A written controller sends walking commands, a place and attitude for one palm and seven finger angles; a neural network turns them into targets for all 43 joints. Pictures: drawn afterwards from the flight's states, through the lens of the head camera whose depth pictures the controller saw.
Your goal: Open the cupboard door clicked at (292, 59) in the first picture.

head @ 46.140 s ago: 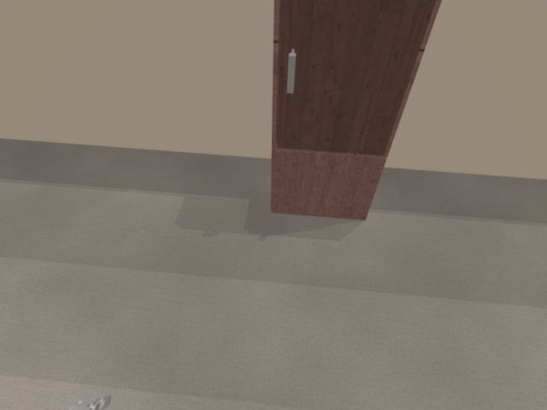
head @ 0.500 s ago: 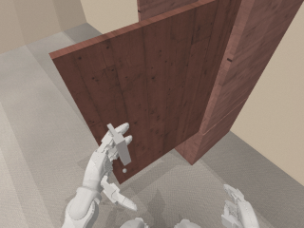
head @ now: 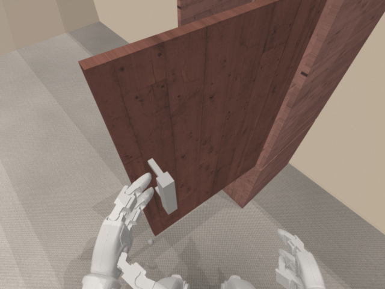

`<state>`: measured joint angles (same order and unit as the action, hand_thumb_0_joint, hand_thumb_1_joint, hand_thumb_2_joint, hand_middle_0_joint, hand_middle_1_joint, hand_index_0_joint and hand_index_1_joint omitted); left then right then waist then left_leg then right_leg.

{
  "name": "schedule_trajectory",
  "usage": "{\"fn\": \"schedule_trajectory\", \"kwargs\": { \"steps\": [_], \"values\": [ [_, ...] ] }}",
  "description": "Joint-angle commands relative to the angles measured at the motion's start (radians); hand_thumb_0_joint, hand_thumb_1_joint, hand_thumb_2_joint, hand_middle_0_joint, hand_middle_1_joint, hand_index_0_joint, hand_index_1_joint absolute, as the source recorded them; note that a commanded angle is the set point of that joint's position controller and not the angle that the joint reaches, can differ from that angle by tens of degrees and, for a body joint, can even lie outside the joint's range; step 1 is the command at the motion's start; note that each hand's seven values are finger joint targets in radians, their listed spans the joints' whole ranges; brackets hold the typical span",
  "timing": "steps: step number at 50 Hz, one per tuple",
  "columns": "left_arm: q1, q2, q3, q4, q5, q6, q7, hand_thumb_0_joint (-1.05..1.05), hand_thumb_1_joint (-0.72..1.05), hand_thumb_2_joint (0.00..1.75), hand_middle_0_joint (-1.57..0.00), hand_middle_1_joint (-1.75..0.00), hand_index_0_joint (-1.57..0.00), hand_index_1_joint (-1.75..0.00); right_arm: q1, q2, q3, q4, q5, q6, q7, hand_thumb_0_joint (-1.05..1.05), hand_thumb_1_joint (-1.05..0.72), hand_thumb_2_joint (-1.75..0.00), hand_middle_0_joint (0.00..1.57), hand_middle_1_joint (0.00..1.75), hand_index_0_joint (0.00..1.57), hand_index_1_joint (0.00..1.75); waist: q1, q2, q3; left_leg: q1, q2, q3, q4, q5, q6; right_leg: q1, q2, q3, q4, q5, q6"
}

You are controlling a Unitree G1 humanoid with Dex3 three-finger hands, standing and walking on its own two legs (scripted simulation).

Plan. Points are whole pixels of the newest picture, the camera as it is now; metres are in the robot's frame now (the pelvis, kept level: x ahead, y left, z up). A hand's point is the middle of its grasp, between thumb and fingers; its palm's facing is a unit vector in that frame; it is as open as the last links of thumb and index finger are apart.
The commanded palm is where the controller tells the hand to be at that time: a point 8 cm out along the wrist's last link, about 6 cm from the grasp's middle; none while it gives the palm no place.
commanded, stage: slide the hand sideways off the handle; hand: left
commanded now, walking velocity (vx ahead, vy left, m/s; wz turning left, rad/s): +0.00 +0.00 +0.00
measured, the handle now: (162, 186) +0.30 +0.08 +0.07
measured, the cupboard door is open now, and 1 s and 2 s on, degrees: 84 84 84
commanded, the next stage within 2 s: draw the hand back to the body in 0.46 s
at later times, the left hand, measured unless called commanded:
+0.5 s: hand (127, 271) +0.16 +0.12 +0.06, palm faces -0.06 -1.00 -0.03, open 16.3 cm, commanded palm +0.13 +0.18 +0.07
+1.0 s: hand (102, 251) +0.17 +0.15 +0.12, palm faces -0.02 -0.99 -0.10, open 16.3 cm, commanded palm +0.13 +0.21 +0.14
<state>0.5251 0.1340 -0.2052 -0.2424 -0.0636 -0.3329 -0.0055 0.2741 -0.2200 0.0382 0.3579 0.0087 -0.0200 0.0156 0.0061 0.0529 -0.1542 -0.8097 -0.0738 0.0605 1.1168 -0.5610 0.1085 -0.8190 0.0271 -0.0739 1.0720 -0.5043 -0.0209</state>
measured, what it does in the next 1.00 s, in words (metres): stands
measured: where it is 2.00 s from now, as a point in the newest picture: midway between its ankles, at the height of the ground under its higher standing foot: outside the picture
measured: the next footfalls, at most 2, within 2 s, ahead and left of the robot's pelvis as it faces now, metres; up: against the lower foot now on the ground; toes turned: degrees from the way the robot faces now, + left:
none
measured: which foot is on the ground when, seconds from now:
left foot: down 0.00-1.00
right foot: down 0.00-1.00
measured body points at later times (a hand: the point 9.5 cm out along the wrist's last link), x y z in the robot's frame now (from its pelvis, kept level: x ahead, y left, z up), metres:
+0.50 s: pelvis -0.01 -0.02 -0.01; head +0.04 -0.02 +0.44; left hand +0.15 +0.17 +0.07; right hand +0.19 -0.25 -0.06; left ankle -0.01 +0.03 -0.66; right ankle +0.01 -0.11 -0.66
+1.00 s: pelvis +0.00 -0.05 +0.03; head +0.01 -0.05 +0.48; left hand +0.17 +0.20 +0.13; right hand +0.19 -0.28 -0.03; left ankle -0.01 +0.03 -0.66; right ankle +0.01 -0.11 -0.66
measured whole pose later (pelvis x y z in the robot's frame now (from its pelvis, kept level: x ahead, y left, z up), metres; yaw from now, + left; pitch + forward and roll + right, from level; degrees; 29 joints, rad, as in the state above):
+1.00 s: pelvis +0.00 -0.05 +0.03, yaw +1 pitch +9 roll -2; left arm 0.63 0.31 0.18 -0.31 -0.32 -0.21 -0.27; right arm 0.30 -0.26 0.03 0.43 0.06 -0.12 -0.08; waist 0.00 0.06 -0.17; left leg -0.64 -0.03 0.00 0.99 -0.51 0.06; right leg -0.64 0.08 -0.12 0.91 -0.45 -0.08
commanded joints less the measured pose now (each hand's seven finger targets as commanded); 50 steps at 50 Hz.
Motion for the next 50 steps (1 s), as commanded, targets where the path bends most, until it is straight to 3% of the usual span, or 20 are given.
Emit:
{"fn": "schedule_trajectory", "kwargs": {
  "steps": [1,2,7,9,14,19,21,26,28,29,33,36,39,43,44,48,50],
  "values": [
    [0.031,0.037,0.076,-0.244,-0.023,-0.068,-0.021,0.00,-0.50,0.30,-0.15,-0.30,-0.15,-0.30,-0.040,-0.126,-0.067,-0.164,0.005,-0.055,-0.017,0.00,-0.90,-0.90,0.20,0.30,0.20,0.30,-0.001,-0.034,-0.187,0.194,0.105,-0.240,-0.214,0.407,-0.166,0.048,0.007,0.019,-0.067,0.209,-0.015],
    [0.024,0.044,0.082,-0.246,-0.024,-0.065,-0.027,0.00,-0.50,0.30,-0.15,-0.30,-0.15,-0.30,-0.041,-0.127,-0.068,-0.163,0.007,-0.055,-0.020,0.00,-0.90,-0.90,0.20,0.30,0.20,0.30,-0.006,-0.046,-0.181,0.188,0.103,-0.235,-0.210,0.400,-0.165,0.050,0.008,0.018,-0.070,0.212,-0.015],
    [0.131,0.056,0.123,-0.279,-0.064,-0.049,-0.063,0.00,-0.50,0.30,-0.15,-0.30,-0.15,-0.30,-0.038,-0.120,-0.073,-0.173,0.015,-0.057,-0.029,0.00,-0.90,-0.90,0.20,0.30,0.20,0.30,0.016,-0.040,-0.214,0.187,0.092,-0.207,-0.194,0.477,-0.164,0.093,0.012,0.017,-0.073,0.258,-0.015],
    [0.127,0.066,0.133,-0.285,-0.074,-0.046,-0.079,0.00,-0.50,0.30,-0.15,-0.30,-0.15,-0.30,-0.039,-0.120,-0.072,-0.171,0.016,-0.058,-0.033,0.00,-0.90,-0.90,0.20,0.30,0.20,0.30,0.010,-0.037,-0.206,0.175,0.088,-0.198,-0.184,0.503,-0.162,0.101,0.012,0.015,-0.073,0.277,-0.016],
    [0.148,0.093,0.169,-0.289,-0.099,-0.072,-0.120,0.00,-0.50,0.30,-0.15,-0.30,-0.15,-0.30,-0.054,-0.124,-0.077,-0.167,0.017,-0.070,-0.042,0.00,-0.90,-0.90,0.20,0.30,0.20,0.30,0.002,-0.050,-0.163,0.114,0.077,-0.183,-0.169,0.406,-0.149,0.091,0.015,0.017,-0.082,0.243,-0.019],
    [0.175,0.127,0.198,-0.303,-0.124,-0.099,-0.165,0.00,-0.50,0.30,-0.15,-0.30,-0.15,-0.30,-0.061,-0.128,-0.081,-0.162,0.018,-0.091,-0.046,0.00,-0.90,-0.90,0.20,0.30,0.20,0.30,0.003,0.001,-0.165,0.102,0.073,-0.185,-0.159,0.357,-0.147,0.064,0.018,0.022,-0.079,0.207,-0.022],
    [0.156,0.157,0.237,-0.289,-0.137,-0.098,-0.178,0.00,-0.50,0.30,-0.15,-0.30,-0.15,-0.30,-0.066,-0.131,-0.081,-0.158,0.021,-0.093,-0.051,0.00,-0.90,-0.90,0.20,0.30,0.20,0.30,-0.002,-0.018,-0.143,0.068,0.068,-0.182,-0.162,0.267,-0.140,0.059,0.020,0.025,-0.095,0.162,-0.024],
    [0.113,0.156,0.261,-0.264,-0.163,-0.087,-0.187,0.00,-0.50,0.30,-0.15,-0.30,-0.15,-0.30,-0.076,-0.132,-0.073,-0.158,0.022,-0.107,-0.063,0.00,-0.90,-0.90,0.20,0.30,0.20,0.30,-0.011,-0.038,-0.130,0.009,0.061,-0.161,-0.142,0.148,-0.106,0.065,0.017,0.049,-0.132,0.071,-0.021],
    [0.089,0.165,0.269,-0.270,-0.168,-0.079,-0.186,0.00,-0.50,0.30,-0.15,-0.30,-0.15,-0.30,-0.084,-0.135,-0.069,-0.158,0.022,-0.112,-0.066,0.00,-0.90,-0.90,0.20,0.30,0.20,0.30,-0.006,-0.008,-0.131,0.002,0.060,-0.158,-0.145,0.131,-0.099,0.078,0.016,0.058,-0.142,0.047,-0.025],
    [0.064,0.198,0.292,-0.301,-0.169,-0.077,-0.182,0.00,-0.50,0.30,-0.15,-0.30,-0.15,-0.30,-0.082,-0.139,-0.068,-0.159,0.026,-0.114,-0.068,0.00,-0.90,-0.90,0.20,0.30,0.20,0.30,-0.005,0.016,-0.144,0.021,0.061,-0.158,-0.152,0.130,-0.099,0.083,0.014,0.062,-0.150,0.044,-0.024],
    [0.082,0.269,0.373,-0.353,-0.183,-0.036,-0.171,0.00,-0.50,0.30,-0.15,-0.30,-0.15,-0.30,-0.072,-0.130,-0.063,-0.156,0.036,-0.113,-0.080,0.00,-0.90,-0.90,0.20,0.30,0.20,0.30,0.013,0.027,-0.198,0.079,0.058,-0.149,-0.187,0.187,-0.090,0.187,0.015,0.079,-0.202,0.093,-0.023],
    [0.116,0.230,0.369,-0.302,-0.208,0.006,-0.187,0.00,-0.50,0.30,-0.15,-0.30,-0.15,-0.30,-0.078,-0.122,-0.056,-0.144,0.046,-0.116,-0.082,0.00,-0.90,-0.90,0.20,0.30,0.20,0.30,0.003,0.014,-0.138,0.096,0.058,-0.138,-0.211,0.216,-0.087,0.222,0.011,0.073,-0.243,0.134,-0.015],
    [0.138,0.227,0.390,-0.230,-0.229,0.050,-0.218,0.00,-0.50,0.30,-0.15,-0.30,-0.15,-0.30,-0.089,-0.128,-0.054,-0.134,0.050,-0.121,-0.087,0.00,-0.90,-0.90,0.20,0.30,0.20,0.30,-0.009,-0.059,-0.075,0.077,0.061,-0.127,-0.211,0.214,-0.078,0.253,-0.005,0.102,-0.298,0.139,0.001],
    [0.105,0.284,0.453,-0.238,-0.252,0.070,-0.245,0.00,-0.50,0.30,-0.15,-0.30,-0.15,-0.30,-0.093,-0.135,-0.050,-0.124,0.049,-0.136,-0.094,0.00,-0.90,-0.90,0.20,0.30,0.20,0.30,-0.005,-0.081,-0.052,0.089,0.065,-0.125,-0.224,0.221,-0.074,0.304,-0.023,0.139,-0.347,0.146,0.012],
    [0.106,0.276,0.456,-0.261,-0.263,0.064,-0.253,0.00,-0.50,0.30,-0.15,-0.30,-0.15,-0.30,-0.095,-0.132,-0.049,-0.126,0.049,-0.144,-0.094,0.00,-0.90,-0.90,0.20,0.30,0.20,0.30,-0.001,-0.072,-0.066,0.100,0.061,-0.122,-0.225,0.227,-0.074,0.323,-0.030,0.151,-0.356,0.168,0.019],
    [0.072,0.339,0.532,-0.333,-0.289,0.034,-0.262,0.00,-0.50,0.30,-0.15,-0.30,-0.15,-0.30,-0.090,-0.130,-0.046,-0.102,0.051,-0.176,-0.094,0.00,-0.90,-0.90,0.20,0.30,0.20,0.30,0.012,-0.011,-0.111,0.159,0.060,-0.124,-0.241,0.286,-0.076,0.386,-0.034,0.163,-0.367,0.267,0.023],
    [0.092,0.330,0.541,-0.316,-0.297,0.030,-0.276,0.00,-0.43,0.33,-0.15,-0.30,-0.15,-0.30,-0.088,-0.125,-0.045,-0.086,0.056,-0.188,-0.093,0.00,-0.90,-0.90,0.20,0.30,0.20,0.30,0.014,0.004,-0.109,0.192,0.060,-0.126,-0.258,0.317,-0.078,0.393,-0.031,0.151,-0.371,0.333,0.026]
  ]
}}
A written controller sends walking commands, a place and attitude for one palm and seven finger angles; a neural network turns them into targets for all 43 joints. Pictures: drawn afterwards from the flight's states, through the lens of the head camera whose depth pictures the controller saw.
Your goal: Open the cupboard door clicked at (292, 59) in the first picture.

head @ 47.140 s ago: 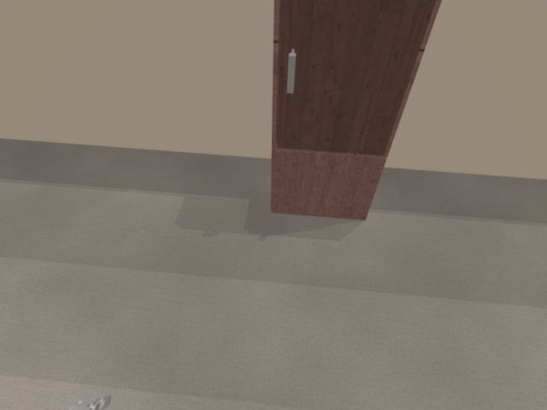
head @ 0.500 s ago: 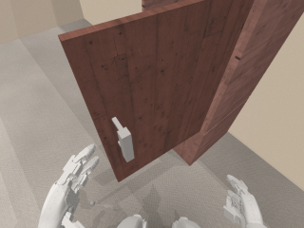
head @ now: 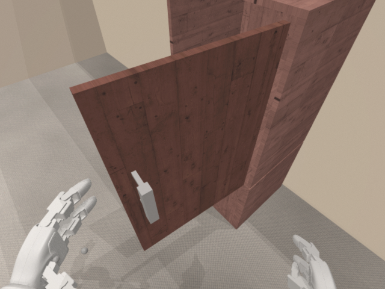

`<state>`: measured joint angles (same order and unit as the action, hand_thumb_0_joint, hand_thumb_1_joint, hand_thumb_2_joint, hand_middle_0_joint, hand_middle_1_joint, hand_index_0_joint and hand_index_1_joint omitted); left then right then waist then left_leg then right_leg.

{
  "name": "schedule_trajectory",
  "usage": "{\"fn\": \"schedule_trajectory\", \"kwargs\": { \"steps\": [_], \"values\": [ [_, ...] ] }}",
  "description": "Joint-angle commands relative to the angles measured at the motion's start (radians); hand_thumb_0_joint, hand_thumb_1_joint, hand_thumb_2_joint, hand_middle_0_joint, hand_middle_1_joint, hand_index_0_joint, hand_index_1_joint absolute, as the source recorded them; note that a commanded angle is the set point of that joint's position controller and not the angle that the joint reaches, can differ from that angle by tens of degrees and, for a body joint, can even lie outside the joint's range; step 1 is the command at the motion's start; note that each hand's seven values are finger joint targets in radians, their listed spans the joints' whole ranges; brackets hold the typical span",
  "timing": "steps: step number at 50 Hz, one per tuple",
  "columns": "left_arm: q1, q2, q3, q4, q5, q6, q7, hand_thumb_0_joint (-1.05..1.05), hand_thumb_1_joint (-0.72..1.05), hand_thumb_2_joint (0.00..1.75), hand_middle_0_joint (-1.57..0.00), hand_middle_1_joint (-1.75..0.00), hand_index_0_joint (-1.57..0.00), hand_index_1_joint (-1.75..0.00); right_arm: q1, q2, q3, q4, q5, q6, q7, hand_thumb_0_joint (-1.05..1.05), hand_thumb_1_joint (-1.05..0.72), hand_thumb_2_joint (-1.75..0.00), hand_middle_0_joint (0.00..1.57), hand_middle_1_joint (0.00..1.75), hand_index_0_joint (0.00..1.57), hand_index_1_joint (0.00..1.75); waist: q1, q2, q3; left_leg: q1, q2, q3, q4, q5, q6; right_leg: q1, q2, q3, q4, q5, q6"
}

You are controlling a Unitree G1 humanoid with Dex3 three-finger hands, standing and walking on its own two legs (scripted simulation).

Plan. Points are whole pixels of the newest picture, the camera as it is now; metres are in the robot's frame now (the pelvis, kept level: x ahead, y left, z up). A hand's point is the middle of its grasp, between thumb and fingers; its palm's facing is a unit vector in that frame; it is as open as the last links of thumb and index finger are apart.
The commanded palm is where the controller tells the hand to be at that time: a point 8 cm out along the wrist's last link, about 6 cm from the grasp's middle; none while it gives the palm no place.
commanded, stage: draw the hand back to the body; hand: left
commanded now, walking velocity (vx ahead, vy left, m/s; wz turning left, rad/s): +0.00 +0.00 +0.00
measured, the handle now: (144, 197) +0.30 +0.13 +0.04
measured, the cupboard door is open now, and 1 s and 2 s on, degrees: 84 84 84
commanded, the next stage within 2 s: step back with the hand held close in 1.14 s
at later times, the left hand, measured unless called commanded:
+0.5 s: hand (17, 206) +0.21 +0.28 +0.17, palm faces +0.35 -0.85 -0.40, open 12.2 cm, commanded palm +0.16 +0.32 +0.19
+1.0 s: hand out of the picture +0.22 +0.30 +0.20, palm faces +0.39 -0.84 -0.37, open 7.6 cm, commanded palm +0.17 +0.34 +0.23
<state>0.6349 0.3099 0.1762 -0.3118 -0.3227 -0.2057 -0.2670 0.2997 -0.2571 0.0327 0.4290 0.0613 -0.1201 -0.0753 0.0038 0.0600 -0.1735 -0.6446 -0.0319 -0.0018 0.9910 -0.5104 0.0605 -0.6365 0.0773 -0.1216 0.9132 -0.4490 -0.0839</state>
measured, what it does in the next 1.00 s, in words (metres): rises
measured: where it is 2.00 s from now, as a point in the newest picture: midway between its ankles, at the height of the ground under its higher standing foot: outside the picture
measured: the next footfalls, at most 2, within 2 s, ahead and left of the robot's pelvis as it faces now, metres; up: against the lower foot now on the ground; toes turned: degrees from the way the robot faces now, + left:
none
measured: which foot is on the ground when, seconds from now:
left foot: down 0.00-1.00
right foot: down 0.00-1.00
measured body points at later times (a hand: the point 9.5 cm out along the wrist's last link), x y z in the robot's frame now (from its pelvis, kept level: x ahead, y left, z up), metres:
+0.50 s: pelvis +0.03 +0.04 +0.05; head +0.01 +0.02 +0.50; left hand +0.18 +0.32 +0.19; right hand +0.21 -0.18 -0.03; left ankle -0.01 +0.08 -0.68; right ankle +0.01 -0.07 -0.68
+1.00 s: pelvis +0.02 +0.05 +0.06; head +0.01 +0.04 +0.51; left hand +0.20 +0.35 +0.22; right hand +0.20 -0.18 -0.02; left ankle -0.01 +0.08 -0.68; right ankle +0.01 -0.07 -0.68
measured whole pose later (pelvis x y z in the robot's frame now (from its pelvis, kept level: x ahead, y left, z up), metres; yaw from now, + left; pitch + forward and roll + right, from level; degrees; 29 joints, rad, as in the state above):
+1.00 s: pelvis +0.02 +0.05 +0.06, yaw -2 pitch -2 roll -2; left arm 0.48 0.35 0.32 -0.42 -0.07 -0.05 0.10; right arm 0.22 -0.25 0.03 0.60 0.01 -0.08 -0.03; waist 0.06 0.05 -0.01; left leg -0.10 -0.09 0.05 0.42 -0.29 0.11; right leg -0.12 0.04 -0.02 0.40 -0.23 -0.01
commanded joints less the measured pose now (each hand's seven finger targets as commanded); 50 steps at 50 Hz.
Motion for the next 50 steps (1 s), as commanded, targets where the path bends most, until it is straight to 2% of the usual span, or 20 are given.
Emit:
{"fn": "schedule_trajectory", "kwargs": {
  "steps": [1,3,4,5,6,7,10,14,16,19,21,26,29,32,38,40,43,47,48,50],
  "values": [
    [-0.027,0.153,0.163,-0.235,-0.043,-0.095,-0.021,0.00,-0.40,0.34,-0.15,-0.30,-0.15,-0.30,-0.114,-0.089,-0.040,-0.147,0.006,-0.093,-0.002,0.00,-0.90,-0.90,0.20,0.30,0.20,0.30,0.012,0.003,-0.079,0.039,0.018,-0.064,-0.138,0.268,-0.031,0.210,-0.082,0.198,-0.221,0.285,0.095],
    [-0.045,0.144,0.162,-0.204,-0.053,-0.075,-0.040,0.00,-0.32,0.37,-0.16,-0.30,-0.16,-0.30,-0.122,-0.097,-0.037,-0.133,0.008,-0.102,0.000,0.00,-0.90,-0.90,0.20,0.30,0.20,0.30,0.007,-0.014,-0.050,0.054,0.022,-0.071,-0.150,0.278,-0.028,0.216,-0.084,0.199,-0.240,0.299,0.105],
    [-0.039,0.288,0.199,-0.285,0.127,-0.020,0.145,0.00,-0.29,0.39,-0.16,-0.30,-0.16,-0.30,-0.129,-0.083,-0.058,-0.134,-0.017,-0.071,-0.029,0.00,-0.90,-0.90,0.20,0.30,0.20,0.30,0.067,-0.013,-0.042,0.081,0.042,-0.048,-0.202,0.262,-0.033,0.240,-0.114,0.276,-0.310,0.223,0.060],
    [0.013,0.171,0.131,-0.275,0.142,0.024,0.225,0.00,-0.26,0.40,-0.16,-0.30,-0.16,-0.30,-0.124,-0.059,-0.048,-0.129,-0.024,-0.059,-0.038,0.00,-0.90,-0.90,0.20,0.30,0.20,0.30,0.037,-0.007,0.016,0.094,0.033,-0.042,-0.216,0.242,-0.036,0.232,-0.127,0.278,-0.355,0.172,0.059],
    [0.034,0.130,0.100,-0.248,0.156,0.053,0.260,0.00,-0.22,0.42,-0.16,-0.30,-0.16,-0.30,-0.123,-0.062,-0.050,-0.124,-0.024,-0.050,-0.040,0.00,-0.90,-0.90,0.20,0.30,0.20,0.30,0.026,-0.051,0.053,0.109,0.037,-0.041,-0.229,0.221,-0.038,0.213,-0.127,0.256,-0.375,0.124,0.060],
    [0.046,0.103,0.077,-0.245,0.177,0.070,0.289,0.00,-0.18,0.43,-0.16,-0.30,-0.16,-0.30,-0.128,-0.061,-0.047,-0.113,-0.025,-0.037,-0.037,0.00,-0.90,-0.90,0.20,0.30,0.20,0.30,0.027,-0.001,0.087,0.134,0.040,-0.034,-0.245,0.217,-0.032,0.213,-0.120,0.248,-0.391,0.106,0.054],
    [0.030,0.162,0.105,-0.304,0.220,0.086,0.357,0.00,-0.08,0.48,-0.16,-0.30,-0.16,-0.30,-0.141,-0.068,-0.044,-0.101,-0.028,-0.018,-0.039,0.00,-0.90,-0.90,0.20,0.30,0.20,0.30,0.036,-0.026,0.038,0.216,0.044,-0.038,-0.303,0.285,-0.019,0.282,-0.109,0.204,-0.394,0.204,0.053],
    [-0.042,0.199,0.117,-0.373,0.251,0.097,0.403,0.00,0.06,0.54,-0.17,-0.30,-0.17,-0.30,-0.155,-0.072,-0.027,-0.081,-0.036,-0.034,-0.041,0.00,-0.90,-0.90,0.20,0.30,0.20,0.30,0.041,0.024,0.014,0.310,0.054,-0.066,-0.400,0.376,-0.022,0.346,-0.091,0.143,-0.374,0.284,0.046],
    [-0.062,0.199,0.123,-0.370,0.259,0.106,0.414,0.00,0.13,0.57,-0.17,-0.30,-0.17,-0.30,-0.155,-0.073,-0.025,-0.068,-0.036,-0.040,-0.039,0.00,-0.90,-0.90,0.20,0.30,0.20,0.30,0.041,0.044,0.034,0.349,0.062,-0.080,-0.436,0.420,-0.032,0.352,-0.085,0.134,-0.385,0.291,0.046],
    [-0.080,0.191,0.138,-0.333,0.263,0.114,0.420,0.00,0.23,0.62,-0.18,-0.30,-0.18,-0.30,-0.162,-0.078,-0.024,-0.043,-0.039,-0.043,-0.033,0.00,-0.90,-0.90,0.20,0.30,0.20,0.30,0.042,-0.003,0.062,0.391,0.077,-0.103,-0.477,0.497,-0.051,0.379,-0.080,0.125,-0.406,0.310,0.049],
    [-0.101,0.180,0.134,-0.336,0.264,0.113,0.416,0.00,0.31,0.64,-0.18,-0.30,-0.18,-0.30,-0.164,-0.084,-0.024,-0.035,-0.040,-0.045,-0.023,0.00,-0.90,-0.90,0.20,0.30,0.20,0.30,0.043,0.014,0.072,0.422,0.087,-0.118,-0.506,0.550,-0.067,0.397,-0.078,0.119,-0.416,0.317,0.049],
    [-0.120,0.184,0.168,-0.313,0.263,0.115,0.407,0.00,0.48,0.72,-0.19,-0.30,-0.19,-0.30,-0.182,-0.090,-0.030,-0.016,-0.045,-0.041,-0.002,0.00,-0.90,-0.90,0.20,0.30,0.20,0.30,0.053,-0.006,0.084,0.478,0.105,-0.124,-0.554,0.654,-0.088,0.454,-0.075,0.117,-0.451,0.357,0.051],
    [-0.150,0.209,0.205,-0.342,0.262,0.105,0.405,0.00,0.58,0.76,-0.19,-0.30,-0.19,-0.30,-0.187,-0.095,-0.032,-0.011,-0.049,-0.042,0.008,0.00,-0.90,-0.90,0.20,0.30,0.20,0.30,0.060,0.003,0.074,0.499,0.116,-0.132,-0.584,0.692,-0.102,0.492,-0.074,0.118,-0.462,0.371,0.050],
    [-0.186,0.235,0.246,-0.373,0.260,0.100,0.404,0.00,0.69,0.81,-0.19,-0.30,-0.19,-0.30,-0.187,-0.096,-0.032,-0.003,-0.052,-0.042,0.017,0.00,-0.90,-0.90,0.20,0.30,0.20,0.30,0.062,0.048,0.062,0.525,0.121,-0.132,-0.597,0.749,-0.113,0.517,-0.072,0.122,-0.473,0.395,0.049],
    [-0.256,0.259,0.302,-0.344,0.252,0.092,0.400,0.00,0.90,0.90,-0.20,-0.30,-0.20,-0.30,-0.197,-0.101,-0.041,0.018,-0.052,-0.033,0.026,0.00,-0.90,-0.90,0.20,0.30,0.20,0.30,0.063,0.048,0.093,0.532,0.124,-0.125,-0.625,0.720,-0.117,0.538,-0.067,0.129,-0.509,0.393,0.044],
    [-0.222,0.203,0.258,-0.295,0.250,0.095,0.389,0.00,0.90,0.90,-0.20,-0.30,-0.20,-0.30,-0.190,-0.103,-0.044,0.023,-0.051,-0.026,0.033,0.00,-0.90,-0.90,0.20,0.30,0.20,0.30,0.055,0.040,0.125,0.542,0.131,-0.132,-0.634,0.723,-0.118,0.513,-0.067,0.125,-0.514,0.379,0.050],
    [-0.205,0.188,0.240,-0.280,0.249,0.094,0.379,0.00,0.90,0.90,-0.20,-0.30,-0.20,-0.30,-0.197,-0.112,-0.053,0.019,-0.051,-0.018,0.041,0.00,-0.90,-0.90,0.20,0.30,0.20,0.30,0.058,0.006,0.120,0.543,0.133,-0.130,-0.640,0.699,-0.113,0.529,-0.068,0.126,-0.523,0.382,0.049],
    [-0.230,0.229,0.269,-0.338,0.252,0.082,0.380,0.00,0.90,0.90,-0.20,-0.30,-0.20,-0.30,-0.207,-0.110,-0.055,0.012,-0.053,-0.016,0.041,0.00,-0.90,-0.90,0.20,0.30,0.20,0.30,0.064,0.007,0.069,0.539,0.121,-0.118,-0.643,0.647,-0.103,0.564,-0.065,0.135,-0.523,0.391,0.049],
    [-0.249,0.245,0.278,-0.359,0.256,0.078,0.383,0.00,0.90,0.90,-0.20,-0.30,-0.20,-0.30,-0.213,-0.114,-0.054,0.015,-0.054,-0.020,0.041,0.00,-0.90,-0.90,0.20,0.30,0.20,0.30,0.065,0.045,0.074,0.529,0.125,-0.133,-0.651,0.622,-0.108,0.569,-0.063,0.138,-0.518,0.378,0.046],
    [-0.244,0.251,0.290,-0.364,0.254,0.076,0.388,0.00,0.90,0.90,-0.20,-0.30,-0.20,-0.30,-0.216,-0.105,-0.049,0.017,-0.054,-0.028,0.036,0.00,-0.90,-0.90,0.20,0.30,0.20,0.30,0.068,0.058,0.074,0.517,0.118,-0.131,-0.660,0.575,-0.105,0.576,-0.063,0.142,-0.519,0.369,0.043]
  ]
}}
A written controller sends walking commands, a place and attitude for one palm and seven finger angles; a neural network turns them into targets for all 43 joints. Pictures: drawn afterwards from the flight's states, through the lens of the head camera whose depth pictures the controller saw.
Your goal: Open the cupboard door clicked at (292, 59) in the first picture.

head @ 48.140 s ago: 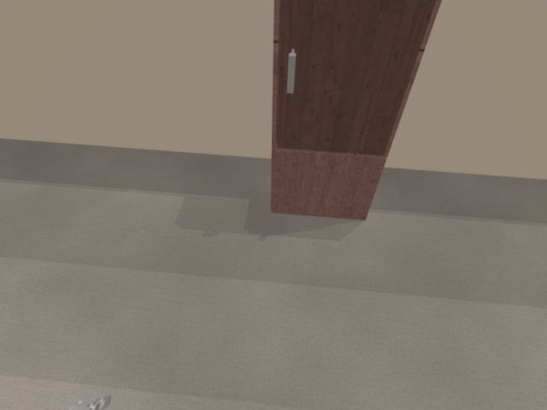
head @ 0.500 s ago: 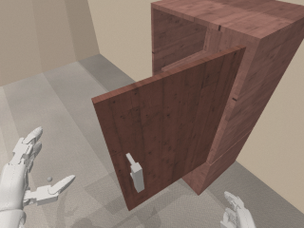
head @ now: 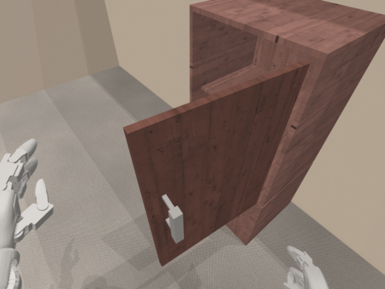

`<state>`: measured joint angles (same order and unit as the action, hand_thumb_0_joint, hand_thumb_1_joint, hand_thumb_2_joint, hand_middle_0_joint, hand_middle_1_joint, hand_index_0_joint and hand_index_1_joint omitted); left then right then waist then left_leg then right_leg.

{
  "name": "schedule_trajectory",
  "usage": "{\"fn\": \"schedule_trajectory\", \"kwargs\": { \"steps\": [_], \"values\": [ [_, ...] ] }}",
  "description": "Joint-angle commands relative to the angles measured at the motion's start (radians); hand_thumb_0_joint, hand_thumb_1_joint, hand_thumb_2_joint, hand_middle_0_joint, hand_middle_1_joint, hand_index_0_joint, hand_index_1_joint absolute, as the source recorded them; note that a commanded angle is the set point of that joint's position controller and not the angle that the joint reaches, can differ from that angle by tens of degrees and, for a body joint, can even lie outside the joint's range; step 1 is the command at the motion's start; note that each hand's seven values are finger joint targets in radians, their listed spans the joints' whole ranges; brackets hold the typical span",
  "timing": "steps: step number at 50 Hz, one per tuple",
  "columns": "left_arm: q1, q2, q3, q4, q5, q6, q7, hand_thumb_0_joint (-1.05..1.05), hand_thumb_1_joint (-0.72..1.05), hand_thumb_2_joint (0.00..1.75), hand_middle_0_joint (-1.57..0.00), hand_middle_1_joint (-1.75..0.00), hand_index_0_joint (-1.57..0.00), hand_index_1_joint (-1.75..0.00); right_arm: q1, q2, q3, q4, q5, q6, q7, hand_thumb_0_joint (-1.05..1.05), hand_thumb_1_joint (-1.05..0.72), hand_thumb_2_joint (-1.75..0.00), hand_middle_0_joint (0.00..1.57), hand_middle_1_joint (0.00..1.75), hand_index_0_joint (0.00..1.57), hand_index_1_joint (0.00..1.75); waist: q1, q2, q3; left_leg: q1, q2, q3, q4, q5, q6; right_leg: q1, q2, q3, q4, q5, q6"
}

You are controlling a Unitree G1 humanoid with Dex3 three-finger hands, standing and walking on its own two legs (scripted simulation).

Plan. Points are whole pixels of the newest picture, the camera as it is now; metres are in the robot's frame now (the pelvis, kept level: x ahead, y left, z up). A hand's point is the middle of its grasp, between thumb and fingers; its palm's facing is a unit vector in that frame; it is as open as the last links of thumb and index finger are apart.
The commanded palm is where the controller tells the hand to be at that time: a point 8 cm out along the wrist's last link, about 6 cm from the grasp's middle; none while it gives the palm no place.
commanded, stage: draw the hand back to the body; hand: left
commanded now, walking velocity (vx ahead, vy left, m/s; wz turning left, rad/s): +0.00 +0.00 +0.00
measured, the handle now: (172, 218) +0.28 +0.09 -0.02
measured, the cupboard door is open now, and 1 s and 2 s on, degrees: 84 84 84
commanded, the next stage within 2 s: step back with the hand held close in 0.14 s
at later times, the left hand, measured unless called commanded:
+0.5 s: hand (67, 202) +0.20 +0.23 +0.15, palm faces +0.36 -0.83 -0.43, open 7.4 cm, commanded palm +0.14 +0.28 +0.18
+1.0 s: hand (34, 252) +0.12 +0.24 +0.15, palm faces +0.46 -0.77 -0.45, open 7.4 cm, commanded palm +0.06 +0.28 +0.18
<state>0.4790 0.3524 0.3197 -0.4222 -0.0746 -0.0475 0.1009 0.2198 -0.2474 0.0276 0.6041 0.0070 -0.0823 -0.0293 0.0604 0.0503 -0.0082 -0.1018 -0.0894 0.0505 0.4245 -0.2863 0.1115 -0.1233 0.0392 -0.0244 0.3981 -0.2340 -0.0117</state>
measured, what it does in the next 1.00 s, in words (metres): shifts its weight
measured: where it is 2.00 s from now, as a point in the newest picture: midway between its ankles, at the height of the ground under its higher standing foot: outside the picture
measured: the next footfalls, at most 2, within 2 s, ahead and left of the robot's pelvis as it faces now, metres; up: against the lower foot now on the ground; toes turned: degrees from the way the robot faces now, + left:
right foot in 1.66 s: -0.26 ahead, -0.14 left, +0.00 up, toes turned -6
left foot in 1.96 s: -0.23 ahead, +0.06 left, +0.00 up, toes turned +2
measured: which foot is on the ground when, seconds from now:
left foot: down 0.00-1.00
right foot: down 0.00-1.00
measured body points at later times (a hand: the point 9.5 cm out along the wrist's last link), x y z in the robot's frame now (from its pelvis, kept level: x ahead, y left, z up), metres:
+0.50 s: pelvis -0.01 -0.02 +0.00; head +0.00 -0.02 +0.45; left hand +0.18 +0.28 +0.17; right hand +0.16 -0.26 -0.07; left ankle -0.03 +0.03 -0.74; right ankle -0.01 -0.12 -0.74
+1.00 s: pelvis -0.08 -0.02 -0.02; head -0.08 -0.01 +0.43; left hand +0.09 +0.28 +0.17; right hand +0.07 -0.27 -0.10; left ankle -0.03 +0.03 -0.74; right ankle -0.01 -0.12 -0.74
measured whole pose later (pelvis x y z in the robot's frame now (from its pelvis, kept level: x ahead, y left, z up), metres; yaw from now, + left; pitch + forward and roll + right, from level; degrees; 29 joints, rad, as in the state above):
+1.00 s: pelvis -0.08 -0.02 -0.02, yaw +0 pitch -1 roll +0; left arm 0.51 0.36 0.40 -0.49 0.01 -0.16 0.19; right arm 0.25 -0.22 0.00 0.56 -0.04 -0.02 -0.10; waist 0.00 0.00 0.01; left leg -0.38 -0.08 0.08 0.67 -0.36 0.10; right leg -0.40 0.04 -0.01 0.63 -0.22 -0.04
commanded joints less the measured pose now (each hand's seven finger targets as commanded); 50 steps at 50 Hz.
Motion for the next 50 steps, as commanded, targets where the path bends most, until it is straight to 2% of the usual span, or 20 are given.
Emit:
{"fn": "schedule_trajectory", "kwargs": {
  "steps": [1,4,7,12,13,14,15,17,18,21,23,26,29,35,38,42,43,45,47,50],
  "values": [
    [-0.101,0.205,0.137,-0.266,0.008,-0.083,0.021,0.00,0.90,0.90,-0.20,-0.30,-0.20,-0.30,-0.138,-0.113,-0.043,-0.157,0.004,-0.069,-0.010,0.00,-0.90,-0.90,0.20,0.30,0.20,0.30,0.008,0.083,-0.080,-0.025,0.176,-0.188,-0.097,0.332,-0.155,0.055,-0.023,0.046,-0.008,0.144,-0.029],
    [-0.110,0.206,0.140,-0.259,0.008,-0.081,0.024,0.00,0.90,0.90,-0.20,-0.30,-0.20,-0.30,-0.137,-0.112,-0.041,-0.149,0.003,-0.078,-0.016,0.00,-0.90,-0.90,0.20,0.30,0.20,0.30,0.005,0.092,-0.053,-0.041,0.170,-0.181,-0.101,0.319,-0.154,0.056,-0.022,0.048,-0.014,0.148,-0.033],
    [-0.105,0.184,0.125,-0.212,0.007,-0.076,0.023,0.00,0.90,0.90,-0.20,-0.30,-0.20,-0.30,-0.137,-0.112,-0.041,-0.143,0.005,-0.077,-0.014,0.00,-0.90,-0.90,0.20,0.30,0.20,0.30,0.001,0.057,-0.009,-0.050,0.170,-0.184,-0.112,0.277,-0.151,0.033,-0.020,0.044,-0.021,0.123,-0.032],
    [-0.088,0.169,0.116,-0.179,0.002,-0.075,0.017,0.00,0.90,0.90,-0.20,-0.30,-0.20,-0.30,-0.139,-0.110,-0.045,-0.140,0.005,-0.070,-0.013,0.00,-0.90,-0.90,0.20,0.30,0.20,0.30,0.003,0.017,-0.020,-0.042,0.156,-0.150,-0.098,0.271,-0.134,0.042,-0.023,0.050,-0.035,0.136,-0.033],
    [-0.170,0.186,0.111,-0.212,0.006,-0.080,0.020,0.00,0.90,0.90,-0.20,-0.30,-0.20,-0.30,-0.146,-0.116,-0.043,-0.137,0.003,-0.072,-0.013,0.00,-0.90,-0.90,0.20,0.30,0.20,0.30,-0.002,0.023,-0.029,-0.045,0.153,-0.157,-0.099,0.268,-0.134,0.052,-0.024,0.052,-0.034,0.141,-0.035],
    [-0.271,0.325,0.267,-0.242,0.012,-0.130,0.035,0.00,0.90,0.90,-0.20,-0.30,-0.20,-0.30,-0.139,-0.126,-0.048,-0.173,0.012,-0.062,-0.029,0.00,-0.90,-0.90,0.20,0.30,0.20,0.30,-0.044,-0.031,0.034,-0.125,0.164,-0.163,-0.089,0.138,-0.103,-0.009,-0.060,0.175,-0.050,0.195,-0.037],
    [-0.154,0.236,0.207,-0.143,0.007,-0.137,0.025,0.00,0.90,0.90,-0.20,-0.30,-0.20,-0.30,-0.127,-0.112,-0.050,-0.154,0.004,-0.051,-0.038,0.00,-0.90,-0.90,0.20,0.30,0.20,0.30,-0.050,-0.101,0.012,-0.100,0.147,-0.152,-0.057,0.103,-0.080,-0.034,-0.092,0.197,-0.076,0.202,-0.040],
    [-0.102,0.189,0.152,-0.135,0.016,-0.140,0.017,0.00,0.90,0.90,-0.20,-0.30,-0.20,-0.30,-0.125,-0.117,-0.052,-0.157,0.003,-0.033,-0.032,0.00,-0.90,-0.90,0.20,0.30,0.20,0.30,-0.057,-0.085,-0.012,-0.070,0.143,-0.138,-0.034,0.119,-0.070,-0.058,-0.114,0.218,-0.090,0.210,-0.041],
    [-0.112,0.194,0.153,-0.166,0.019,-0.153,0.017,0.00,0.90,0.90,-0.20,-0.30,-0.20,-0.30,-0.133,-0.122,-0.055,-0.155,-0.001,-0.032,-0.033,0.00,-0.90,-0.90,0.20,0.30,0.20,0.30,-0.055,-0.023,-0.036,-0.077,0.148,-0.140,-0.037,0.161,-0.076,-0.034,-0.120,0.208,-0.062,0.263,-0.045],
    [-0.052,0.199,0.147,-0.206,0.027,-0.164,0.022,0.00,0.90,0.90,-0.20,-0.30,-0.20,-0.30,-0.124,-0.127,-0.061,-0.172,0.002,-0.023,-0.033,0.00,-0.90,-0.90,0.20,0.30,0.20,0.30,-0.050,0.035,-0.126,-0.080,0.173,-0.144,-0.029,0.325,-0.082,0.021,-0.113,0.185,0.021,0.388,-0.037],
    [-0.025,0.241,0.187,-0.250,0.029,-0.170,0.029,0.00,0.90,0.90,-0.20,-0.30,-0.20,-0.30,-0.128,-0.128,-0.066,-0.182,0.000,-0.014,-0.036,0.00,-0.90,-0.90,0.20,0.30,0.20,0.30,-0.041,0.052,-0.179,-0.090,0.183,-0.152,-0.015,0.438,-0.093,0.057,-0.110,0.173,0.073,0.456,-0.038],
    [0.038,0.269,0.232,-0.288,0.025,-0.172,0.034,0.00,0.90,0.90,-0.20,-0.30,-0.20,-0.30,-0.123,-0.118,-0.073,-0.212,0.003,0.005,-0.035,0.00,-0.90,-0.90,0.20,0.30,0.20,0.30,-0.039,0.007,-0.212,-0.115,0.197,-0.158,0.005,0.520,-0.098,0.066,-0.100,0.168,0.126,0.470,-0.038],
    [0.078,0.279,0.263,-0.278,0.015,-0.171,0.040,0.00,0.90,0.90,-0.20,-0.30,-0.20,-0.30,-0.120,-0.112,-0.080,-0.223,0.008,0.023,-0.039,0.00,-0.90,-0.90,0.20,0.30,0.20,0.30,-0.047,-0.023,-0.202,-0.163,0.191,-0.158,0.027,0.469,-0.090,0.062,-0.117,0.185,0.137,0.489,-0.047],
    [0.080,0.248,0.238,-0.244,0.026,-0.180,0.046,0.00,0.90,0.90,-0.20,-0.30,-0.20,-0.30,-0.111,-0.127,-0.085,-0.227,0.004,0.023,-0.048,0.00,-0.90,-0.90,0.20,0.30,0.20,0.30,-0.052,0.033,-0.111,-0.297,0.226,-0.210,-0.044,0.237,-0.057,0.023,-0.081,0.178,0.164,0.279,-0.024],
    [0.049,0.240,0.228,-0.252,0.038,-0.181,0.052,0.00,0.90,0.90,-0.20,-0.30,-0.20,-0.30,-0.112,-0.133,-0.088,-0.229,-0.003,0.015,-0.059,0.00,-0.90,-0.90,0.20,0.30,0.20,0.30,-0.050,0.025,-0.079,-0.405,0.249,-0.237,-0.090,0.083,-0.022,0.062,-0.058,0.168,0.203,0.203,-0.009],
    [0.006,0.202,0.200,-0.266,0.067,-0.174,0.081,0.00,0.90,0.90,-0.20,-0.30,-0.20,-0.30,-0.084,-0.134,-0.092,-0.221,-0.038,0.009,-0.076,0.00,-0.90,-0.90,0.20,0.30,0.20,0.30,-0.063,0.010,-0.035,-0.503,0.275,-0.286,-0.137,-0.128,-0.002,0.049,-0.034,0.159,0.263,0.025,-0.011],
    [-0.010,0.218,0.212,-0.276,0.073,-0.174,0.088,0.00,0.90,0.90,-0.20,-0.30,-0.20,-0.30,-0.088,-0.135,-0.094,-0.216,-0.042,0.006,-0.083,0.00,-0.90,-0.90,0.20,0.30,0.20,0.30,-0.061,0.001,-0.033,-0.541,0.282,-0.291,-0.142,-0.193,0.011,0.072,-0.035,0.159,0.265,0.006,-0.009],
    [-0.028,0.204,0.211,-0.265,0.087,-0.172,0.100,0.00,0.90,0.90,-0.20,-0.30,-0.20,-0.30,-0.070,-0.126,-0.095,-0.210,-0.045,0.004,-0.086,0.00,-0.90,-0.90,0.20,0.30,0.20,0.30,-0.071,-0.039,-0.018,-0.598,0.262,-0.280,-0.108,-0.359,0.021,0.059,-0.063,0.198,0.249,-0.044,-0.023],
    [-0.049,0.207,0.213,-0.275,0.095,-0.173,0.107,0.00,0.90,0.90,-0.20,-0.30,-0.20,-0.30,-0.060,-0.123,-0.096,-0.208,-0.046,0.004,-0.087,0.00,-0.90,-0.90,0.20,0.30,0.20,0.30,-0.082,-0.101,0.001,-0.576,0.207,-0.249,-0.004,-0.417,0.008,-0.038,-0.114,0.284,0.144,-0.129,-0.049],
    [-0.076,0.226,0.205,-0.314,0.087,-0.184,0.117,0.00,0.90,0.90,-0.20,-0.30,-0.20,-0.30,-0.039,-0.108,-0.094,-0.194,-0.038,0.007,-0.072,0.00,-0.90,-0.90,0.20,0.30,0.20,0.30,-0.095,-0.204,-0.029,-0.358,0.103,-0.164,0.297,-0.273,-0.056,-0.271,-0.287,0.462,-0.105,-0.304,-0.132]
  ]
}}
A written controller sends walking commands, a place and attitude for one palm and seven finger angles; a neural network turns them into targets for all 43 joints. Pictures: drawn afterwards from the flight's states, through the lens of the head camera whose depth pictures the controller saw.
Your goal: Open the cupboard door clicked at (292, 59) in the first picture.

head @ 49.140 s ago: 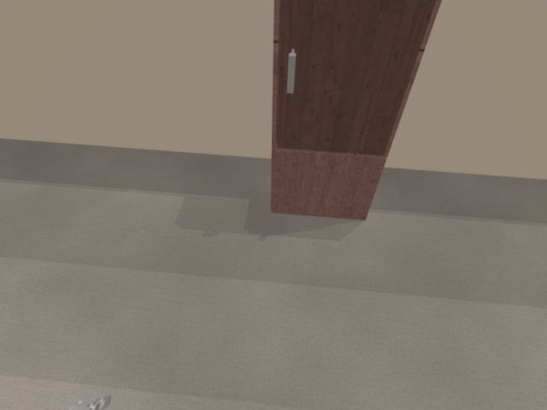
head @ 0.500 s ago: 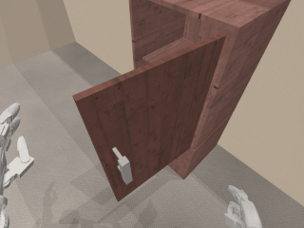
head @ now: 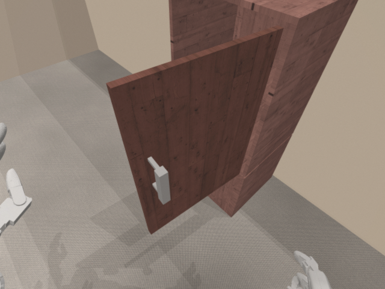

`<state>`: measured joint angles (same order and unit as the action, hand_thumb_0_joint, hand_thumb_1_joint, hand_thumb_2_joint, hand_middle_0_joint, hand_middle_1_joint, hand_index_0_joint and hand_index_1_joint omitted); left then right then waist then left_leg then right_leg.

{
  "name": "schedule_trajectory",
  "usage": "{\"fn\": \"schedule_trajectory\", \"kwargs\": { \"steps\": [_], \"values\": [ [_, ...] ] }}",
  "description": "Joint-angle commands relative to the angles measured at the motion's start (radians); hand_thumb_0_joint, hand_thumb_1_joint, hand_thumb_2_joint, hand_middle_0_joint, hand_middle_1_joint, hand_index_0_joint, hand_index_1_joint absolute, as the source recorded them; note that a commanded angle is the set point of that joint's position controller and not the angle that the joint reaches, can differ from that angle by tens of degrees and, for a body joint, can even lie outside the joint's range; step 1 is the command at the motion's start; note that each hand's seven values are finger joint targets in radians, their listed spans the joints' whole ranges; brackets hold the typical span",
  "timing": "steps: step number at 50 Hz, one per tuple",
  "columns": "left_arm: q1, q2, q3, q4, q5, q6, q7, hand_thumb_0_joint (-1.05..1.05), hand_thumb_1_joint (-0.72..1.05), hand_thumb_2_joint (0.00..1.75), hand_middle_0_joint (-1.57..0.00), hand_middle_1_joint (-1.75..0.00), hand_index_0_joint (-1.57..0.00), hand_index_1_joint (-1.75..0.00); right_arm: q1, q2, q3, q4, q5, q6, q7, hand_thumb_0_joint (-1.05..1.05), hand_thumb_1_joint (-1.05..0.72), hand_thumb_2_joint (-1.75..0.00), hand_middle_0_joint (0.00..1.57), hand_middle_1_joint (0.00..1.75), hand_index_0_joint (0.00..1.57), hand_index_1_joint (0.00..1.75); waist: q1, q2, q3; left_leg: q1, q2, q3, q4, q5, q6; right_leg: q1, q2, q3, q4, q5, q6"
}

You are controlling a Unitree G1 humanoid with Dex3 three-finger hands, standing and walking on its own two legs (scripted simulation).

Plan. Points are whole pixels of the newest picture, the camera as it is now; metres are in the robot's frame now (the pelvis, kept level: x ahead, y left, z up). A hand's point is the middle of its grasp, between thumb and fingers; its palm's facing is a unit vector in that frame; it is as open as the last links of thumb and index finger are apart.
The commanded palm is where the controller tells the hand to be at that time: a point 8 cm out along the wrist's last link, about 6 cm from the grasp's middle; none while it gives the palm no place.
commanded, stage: step back with the hand held close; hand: left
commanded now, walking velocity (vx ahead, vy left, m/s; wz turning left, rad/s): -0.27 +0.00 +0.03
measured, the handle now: (158, 180) +0.36 +0.11 +0.00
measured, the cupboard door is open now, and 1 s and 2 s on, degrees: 84 84 84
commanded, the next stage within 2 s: stop stepping back and stand still in 0.52 s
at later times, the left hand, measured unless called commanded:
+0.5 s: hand out of the picture +0.14 +0.25 +0.18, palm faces +0.36 -0.86 -0.35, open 7.4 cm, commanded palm +0.06 +0.29 +0.19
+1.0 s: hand out of the picture +0.04 +0.21 +0.17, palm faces +0.41 -0.83 -0.37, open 7.4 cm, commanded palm -0.04 +0.25 +0.19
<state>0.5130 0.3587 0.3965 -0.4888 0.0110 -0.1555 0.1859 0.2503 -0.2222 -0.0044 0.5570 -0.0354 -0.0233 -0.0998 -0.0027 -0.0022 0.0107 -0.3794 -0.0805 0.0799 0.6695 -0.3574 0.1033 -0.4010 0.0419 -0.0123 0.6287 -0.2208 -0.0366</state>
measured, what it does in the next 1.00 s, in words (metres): walks backwards: right foot, then left foot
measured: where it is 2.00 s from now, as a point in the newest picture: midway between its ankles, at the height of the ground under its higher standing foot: outside the picture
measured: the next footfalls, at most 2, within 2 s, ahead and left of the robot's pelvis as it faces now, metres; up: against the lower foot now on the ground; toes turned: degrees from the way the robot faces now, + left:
right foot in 0.66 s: -0.18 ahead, -0.12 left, +0.00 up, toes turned -5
left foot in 0.96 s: -0.15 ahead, +0.07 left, +0.00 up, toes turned +2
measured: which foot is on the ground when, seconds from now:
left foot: down 0.00-0.68, up 0.70-0.94, down 0.96-1.00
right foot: down 0.00-0.14, up 0.16-0.64, down 0.66-1.00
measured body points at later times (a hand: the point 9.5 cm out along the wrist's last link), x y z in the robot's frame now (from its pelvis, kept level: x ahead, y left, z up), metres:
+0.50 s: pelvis -0.09 +0.00 +0.03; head -0.04 +0.06 +0.47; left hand +0.12 +0.30 +0.20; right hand +0.10 -0.21 -0.03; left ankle +0.03 +0.08 -0.72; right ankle -0.23 -0.15 -0.65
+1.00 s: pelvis -0.19 -0.04 +0.01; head -0.19 -0.03 +0.46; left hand +0.01 +0.25 +0.19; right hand -0.07 -0.31 -0.08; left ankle -0.19 +0.07 -0.72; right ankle -0.27 -0.10 -0.71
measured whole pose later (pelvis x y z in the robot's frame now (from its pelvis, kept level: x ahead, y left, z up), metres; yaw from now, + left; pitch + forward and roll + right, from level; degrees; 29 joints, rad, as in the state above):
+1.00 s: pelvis -0.19 -0.04 +0.01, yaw -3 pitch +1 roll +3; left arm 0.46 0.37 0.38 -0.46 -0.04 -0.13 0.18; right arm 0.25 -0.25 -0.01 0.66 0.03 -0.08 -0.08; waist -0.01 -0.07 -0.03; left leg -0.26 -0.03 0.11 0.52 -0.29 0.04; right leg -0.22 0.00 -0.05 0.68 -0.43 0.00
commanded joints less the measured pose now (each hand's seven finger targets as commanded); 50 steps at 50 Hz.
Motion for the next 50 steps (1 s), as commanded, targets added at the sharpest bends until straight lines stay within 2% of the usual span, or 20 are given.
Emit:
{"fn": "schedule_trajectory", "kwargs": {
  "steps": [1,5,6,8,10,13,19,25,30,31,33,34,36,37,39,43,46,47,49,50],
  "values": [
    [-0.098,0.228,0.130,-0.249,-0.008,-0.086,0.029,0.00,0.90,0.90,-0.20,-0.30,-0.20,-0.30,-0.069,-0.123,-0.058,-0.138,0.017,-0.055,0.010,0.00,-0.90,-0.90,0.20,0.30,0.20,0.30,-0.031,-0.179,-0.091,0.003,0.077,-0.151,0.138,-0.116,-0.062,-0.010,-0.335,0.433,-0.359,-0.273,-0.122],
    [-0.024,0.273,0.165,-0.290,-0.032,-0.113,0.012,0.00,0.90,0.90,-0.20,-0.30,-0.20,-0.30,-0.102,-0.105,-0.034,-0.133,0.042,-0.065,0.026,0.00,-0.90,-0.90,0.20,0.30,0.20,0.30,-0.020,-0.042,-0.109,0.087,0.100,-0.118,-0.099,-0.004,-0.067,0.014,-0.264,0.236,-0.196,0.028,-0.068],
    [-0.023,0.279,0.172,-0.322,-0.034,-0.121,0.009,0.00,0.90,0.90,-0.20,-0.30,-0.20,-0.30,-0.124,-0.118,-0.032,-0.132,0.037,-0.068,0.022,0.00,-0.90,-0.90,0.20,0.30,0.20,0.30,-0.012,0.104,-0.065,0.021,0.155,-0.206,-0.247,-0.014,-0.038,0.019,-0.173,0.175,-0.097,-0.005,-0.022],
    [-0.015,0.297,0.217,-0.332,-0.017,-0.143,0.010,0.00,0.90,0.90,-0.20,-0.30,-0.20,-0.30,-0.149,-0.114,-0.043,-0.122,0.019,-0.096,0.016,0.00,-0.90,-0.90,0.20,0.30,0.20,0.30,0.001,0.380,-0.066,-0.229,0.423,-0.485,-0.445,-0.019,0.069,0.165,-0.010,0.064,0.292,-0.164,0.039],
    [-0.037,0.292,0.229,-0.329,-0.017,-0.155,0.005,0.00,0.90,0.90,-0.20,-0.30,-0.20,-0.30,-0.120,-0.106,-0.048,-0.100,0.004,-0.125,0.026,0.00,-0.90,-0.90,0.20,0.30,0.20,0.30,-0.010,0.200,-0.053,-0.265,0.464,-0.492,-0.508,-0.117,0.092,0.148,0.020,0.113,0.559,-0.242,0.038],
    [-0.026,0.242,0.187,-0.304,-0.044,-0.147,0.000,0.00,0.90,0.90,-0.20,-0.30,-0.20,-0.30,-0.115,-0.107,-0.060,-0.071,0.013,-0.153,0.028,0.00,-0.90,-0.90,0.20,0.30,0.20,0.30,0.006,0.057,-0.098,0.110,0.391,-0.333,-0.360,0.361,0.048,-0.052,-0.005,0.074,0.409,-0.273,0.051],
    [-0.096,0.195,0.077,-0.299,-0.054,-0.111,-0.026,0.00,0.90,0.90,-0.20,-0.30,-0.20,-0.30,-0.108,-0.113,-0.055,-0.024,0.014,-0.182,0.037,0.00,-0.90,-0.90,0.20,0.30,0.20,0.30,-0.009,0.224,-0.189,0.323,0.343,-0.270,-0.438,0.434,-0.010,-0.010,0.020,0.012,0.256,-0.306,0.063],
    [-0.020,0.277,0.159,-0.407,-0.083,-0.098,-0.034,0.00,0.90,0.90,-0.20,-0.30,-0.20,-0.30,-0.163,-0.092,-0.038,-0.061,0.011,-0.170,0.044,0.00,-0.90,-0.90,0.20,0.30,0.20,0.30,0.019,0.263,-0.300,0.345,0.305,-0.176,-0.536,0.252,-0.029,0.119,0.063,-0.053,0.144,-0.330,0.044],
    [0.071,0.321,0.243,-0.399,-0.123,-0.098,-0.037,0.00,0.90,0.90,-0.20,-0.30,-0.20,-0.30,-0.210,-0.085,-0.024,-0.085,-0.002,-0.138,0.053,0.00,-0.90,-0.90,0.20,0.30,0.20,0.30,0.038,0.276,-0.279,0.180,0.264,-0.111,-0.495,0.174,-0.080,0.303,0.042,-0.082,-0.221,-0.180,0.010],
    [0.076,0.330,0.257,-0.391,-0.127,-0.103,-0.040,0.00,0.90,0.90,-0.20,-0.30,-0.20,-0.30,-0.218,-0.085,-0.025,-0.091,0.001,-0.122,0.055,0.00,-0.90,-0.90,0.20,0.30,0.20,0.30,0.036,0.209,-0.246,0.153,0.239,-0.093,-0.406,0.128,-0.099,0.289,-0.005,-0.046,-0.350,-0.099,0.005],
    [0.121,0.412,0.310,-0.379,-0.112,-0.110,-0.032,0.00,0.90,0.90,-0.20,-0.30,-0.20,-0.30,-0.189,-0.071,-0.014,-0.092,0.018,-0.089,0.059,0.00,-0.90,-0.90,0.20,0.30,0.20,0.30,0.037,-0.130,-0.182,0.115,0.078,-0.026,0.098,-0.002,-0.149,0.032,-0.346,0.269,-0.538,-0.081,-0.069],
    [0.099,0.400,0.305,-0.328,-0.114,-0.109,-0.026,0.00,0.90,0.90,-0.20,-0.30,-0.20,-0.30,-0.175,-0.093,-0.023,-0.084,0.016,-0.090,0.056,0.00,-0.90,-0.90,0.20,0.30,0.20,0.30,0.039,-0.178,-0.094,-0.039,0.042,-0.082,0.373,-0.087,-0.154,-0.058,-0.449,0.360,-0.532,-0.073,-0.129],
    [0.105,0.290,0.236,-0.210,-0.098,-0.087,-0.039,0.00,0.90,0.90,-0.20,-0.30,-0.20,-0.30,-0.131,-0.088,-0.029,-0.067,0.050,-0.106,0.061,0.00,-0.90,-0.90,0.20,0.30,0.20,0.30,-0.005,-0.180,-0.083,-0.266,0.084,-0.131,0.429,-0.001,-0.133,0.188,-0.300,0.130,-0.307,0.527,0.019],
    [0.089,0.283,0.226,-0.190,-0.085,-0.069,-0.039,0.00,0.90,0.90,-0.20,-0.30,-0.20,-0.30,-0.148,-0.073,-0.021,-0.075,0.056,-0.100,0.053,0.00,-0.90,-0.90,0.20,0.30,0.20,0.30,-0.015,-0.156,-0.097,-0.266,0.094,-0.073,0.389,0.052,-0.136,0.247,-0.273,0.090,-0.261,0.661,0.028],
    [-0.013,0.258,0.172,-0.138,-0.072,-0.061,-0.026,0.00,0.90,0.90,-0.20,-0.30,-0.20,-0.30,-0.158,-0.083,-0.009,-0.067,0.055,-0.099,0.033,0.00,-0.90,-0.90,0.20,0.30,0.20,0.30,-0.011,-0.098,-0.046,-0.207,0.106,-0.007,0.254,0.068,-0.128,0.259,-0.284,0.102,-0.262,0.654,-0.018],
    [-0.162,0.225,0.079,-0.108,-0.046,-0.050,-0.011,0.00,0.90,0.90,-0.20,-0.30,-0.20,-0.30,-0.156,-0.108,-0.020,-0.056,0.058,-0.117,0.007,0.00,-0.90,-0.90,0.20,0.30,0.20,0.30,0.017,-0.148,-0.038,-0.024,0.060,0.046,0.010,0.041,-0.073,0.283,-0.263,0.103,-0.232,0.677,0.048],
    [-0.165,0.242,0.081,-0.217,-0.043,-0.054,0.000,0.00,0.90,0.90,-0.20,-0.30,-0.20,-0.30,-0.127,-0.124,-0.031,-0.072,0.061,-0.123,0.011,0.00,-0.90,-0.90,0.20,0.30,0.20,0.30,-0.008,-0.128,-0.127,0.188,0.057,0.015,-0.245,0.215,-0.031,0.303,-0.225,0.080,-0.063,0.774,0.101],
    [-0.137,0.264,0.107,-0.270,-0.045,-0.069,0.005,0.00,0.90,0.90,-0.20,-0.30,-0.20,-0.30,-0.119,-0.137,-0.036,-0.089,0.063,-0.122,0.015,0.00,-0.90,-0.90,0.20,0.30,0.20,0.30,-0.011,-0.027,-0.178,0.313,0.139,-0.069,-0.246,0.427,0.002,0.237,-0.170,0.056,0.060,0.702,0.128],
    [-0.086,0.282,0.145,-0.341,-0.040,-0.098,0.009,0.00,0.90,0.90,-0.20,-0.30,-0.20,-0.30,-0.081,-0.127,-0.035,-0.096,0.062,-0.136,0.038,0.00,-0.90,-0.90,0.20,0.30,0.20,0.30,0.008,0.195,-0.236,0.508,0.323,-0.289,-0.196,0.862,0.093,-0.025,-0.073,0.028,0.235,-0.069,0.119],
    [-0.040,0.288,0.163,-0.308,-0.028,-0.102,0.009,0.00,0.90,0.90,-0.20,-0.30,-0.20,-0.30,-0.083,-0.109,-0.038,-0.085,0.049,-0.152,0.047,0.00,-0.90,-0.90,0.20,0.30,0.20,0.30,0.013,0.211,-0.186,0.463,0.342,-0.312,-0.229,0.869,0.100,-0.063,-0.042,0.023,0.217,-0.280,0.089]
  ]
}}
